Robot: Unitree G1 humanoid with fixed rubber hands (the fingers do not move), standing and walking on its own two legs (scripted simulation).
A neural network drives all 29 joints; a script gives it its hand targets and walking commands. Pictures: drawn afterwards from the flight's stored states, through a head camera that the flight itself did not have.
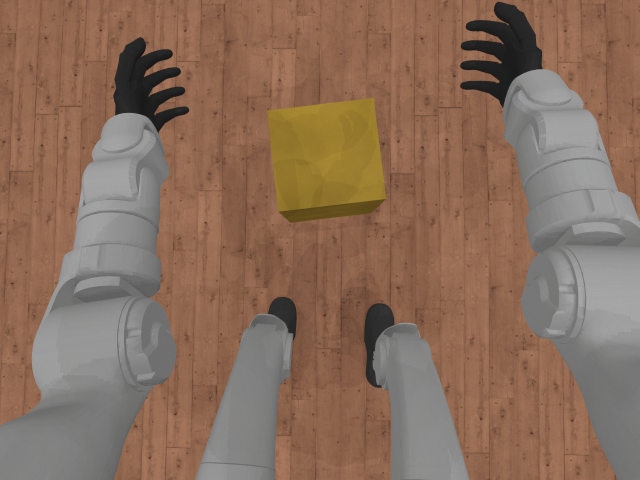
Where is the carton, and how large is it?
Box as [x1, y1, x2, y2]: [267, 98, 385, 222]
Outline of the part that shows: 373,98 267,111 278,211 290,222 371,212 385,199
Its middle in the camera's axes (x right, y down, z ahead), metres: +0.01 -0.16 +0.87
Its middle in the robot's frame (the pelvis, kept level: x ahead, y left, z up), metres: +0.54 +0.04 -0.54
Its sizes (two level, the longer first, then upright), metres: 0.210 0.200 0.250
